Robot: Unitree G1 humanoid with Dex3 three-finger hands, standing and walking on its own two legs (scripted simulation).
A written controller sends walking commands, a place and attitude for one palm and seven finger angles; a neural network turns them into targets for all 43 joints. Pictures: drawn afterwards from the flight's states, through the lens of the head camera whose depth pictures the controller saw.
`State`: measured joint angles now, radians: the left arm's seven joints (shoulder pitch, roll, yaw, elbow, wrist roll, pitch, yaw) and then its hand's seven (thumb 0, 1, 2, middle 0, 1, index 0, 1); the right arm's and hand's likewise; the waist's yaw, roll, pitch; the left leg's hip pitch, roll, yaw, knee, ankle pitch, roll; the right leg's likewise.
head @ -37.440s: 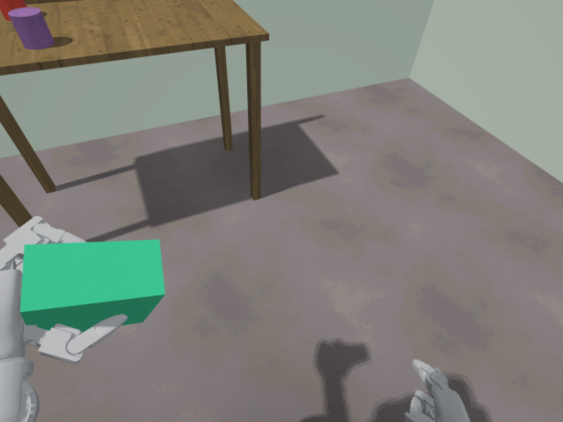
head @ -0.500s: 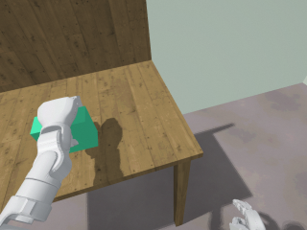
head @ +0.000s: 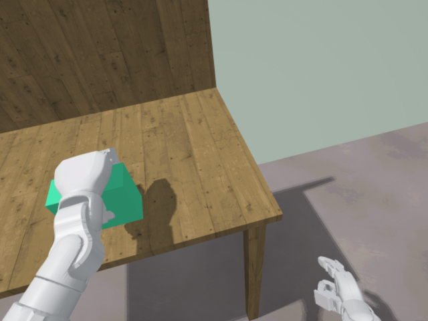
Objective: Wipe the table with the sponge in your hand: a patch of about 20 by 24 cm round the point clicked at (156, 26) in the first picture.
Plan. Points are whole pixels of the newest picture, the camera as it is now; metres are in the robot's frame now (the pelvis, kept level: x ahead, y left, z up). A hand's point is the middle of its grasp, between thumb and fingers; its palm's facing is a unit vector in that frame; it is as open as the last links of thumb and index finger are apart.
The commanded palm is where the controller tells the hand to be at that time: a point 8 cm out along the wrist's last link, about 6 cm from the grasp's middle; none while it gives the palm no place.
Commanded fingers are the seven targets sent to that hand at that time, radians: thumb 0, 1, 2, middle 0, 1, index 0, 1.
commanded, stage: slide across to the third lane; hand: left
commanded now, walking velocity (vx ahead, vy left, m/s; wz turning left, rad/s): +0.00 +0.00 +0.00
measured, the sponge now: (103, 205) +0.29 +0.27 +0.07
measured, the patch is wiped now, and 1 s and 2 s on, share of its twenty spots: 0.85 0.85 0.95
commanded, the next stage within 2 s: wipe forward along the third lane in 0.54 s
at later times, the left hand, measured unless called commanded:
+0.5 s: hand (129, 185) +0.31 +0.21 +0.12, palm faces +0.05 -0.04 -1.00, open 10.1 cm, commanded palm +0.29 +0.19 +0.17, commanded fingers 0.00 0.10 1.30 -1.20 -1.60 -1.20 -1.60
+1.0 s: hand (142, 169) +0.35 +0.20 +0.12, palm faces +0.02 -0.04 -1.00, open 10.1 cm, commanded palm +0.32 +0.20 +0.16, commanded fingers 0.00 0.10 1.30 -1.20 -1.60 -1.20 -1.60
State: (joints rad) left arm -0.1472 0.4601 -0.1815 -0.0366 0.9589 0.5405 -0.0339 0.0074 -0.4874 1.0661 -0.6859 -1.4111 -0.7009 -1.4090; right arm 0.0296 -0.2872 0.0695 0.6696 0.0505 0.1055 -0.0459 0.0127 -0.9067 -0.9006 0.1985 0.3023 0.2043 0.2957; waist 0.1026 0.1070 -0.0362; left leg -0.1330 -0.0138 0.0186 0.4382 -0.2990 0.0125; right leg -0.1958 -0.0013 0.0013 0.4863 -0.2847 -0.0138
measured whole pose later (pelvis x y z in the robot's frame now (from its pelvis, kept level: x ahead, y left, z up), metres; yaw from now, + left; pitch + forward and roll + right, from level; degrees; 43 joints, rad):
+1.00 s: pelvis -0.01 -0.02 +0.00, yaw -1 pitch +0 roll +1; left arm -0.48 0.35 -0.29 0.34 0.97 0.58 -0.03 -0.01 -0.52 1.07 -0.74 -1.36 -0.76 -1.35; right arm 0.05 -0.28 0.08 0.73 0.05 0.13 -0.06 0.01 -0.91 -0.90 0.20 0.30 0.20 0.30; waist 0.06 0.08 -0.05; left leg -0.14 0.00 0.02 0.40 -0.26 -0.01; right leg -0.21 0.02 0.00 0.47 -0.25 -0.04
